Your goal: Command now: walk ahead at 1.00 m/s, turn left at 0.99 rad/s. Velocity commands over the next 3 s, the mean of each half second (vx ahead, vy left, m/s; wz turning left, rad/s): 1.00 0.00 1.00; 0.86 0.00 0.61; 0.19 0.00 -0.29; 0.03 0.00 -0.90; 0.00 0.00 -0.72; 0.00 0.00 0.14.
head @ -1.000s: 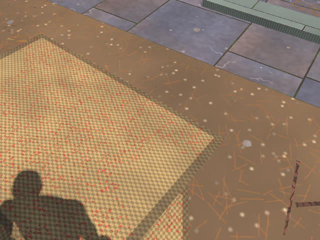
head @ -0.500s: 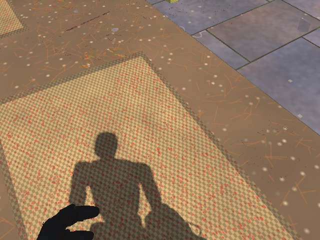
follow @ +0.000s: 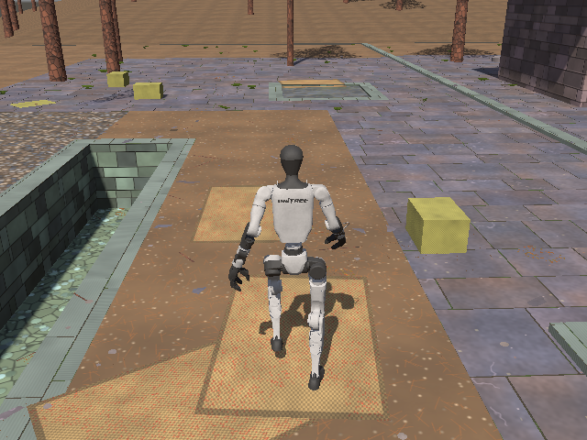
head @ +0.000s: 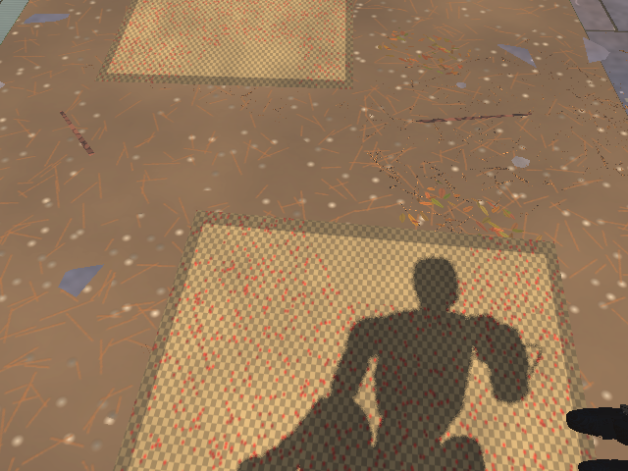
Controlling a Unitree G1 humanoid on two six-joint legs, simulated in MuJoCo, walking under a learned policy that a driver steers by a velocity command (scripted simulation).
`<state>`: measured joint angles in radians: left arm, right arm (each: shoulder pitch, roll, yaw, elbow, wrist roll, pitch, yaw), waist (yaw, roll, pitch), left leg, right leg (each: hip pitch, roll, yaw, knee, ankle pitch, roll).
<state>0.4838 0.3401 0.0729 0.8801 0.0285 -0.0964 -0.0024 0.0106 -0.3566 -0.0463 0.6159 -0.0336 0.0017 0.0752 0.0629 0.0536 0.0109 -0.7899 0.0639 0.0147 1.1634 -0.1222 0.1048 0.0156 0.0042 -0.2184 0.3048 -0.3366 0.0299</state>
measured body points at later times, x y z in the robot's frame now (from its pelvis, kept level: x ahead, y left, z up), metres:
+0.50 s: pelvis +0.47 +0.07 +0.00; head +0.51 +0.09 +0.45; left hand +0.61 +0.38 -0.05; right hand +0.58 -0.21 -0.12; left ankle +0.31 +0.05 -0.73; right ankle +0.74 -0.01 -0.68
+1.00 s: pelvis +0.86 +0.31 -0.02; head +0.87 +0.35 +0.43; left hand +0.60 +0.43 -0.15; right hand +1.19 +0.37 -0.07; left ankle +0.91 +0.46 -0.74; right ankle +0.79 +0.04 -0.70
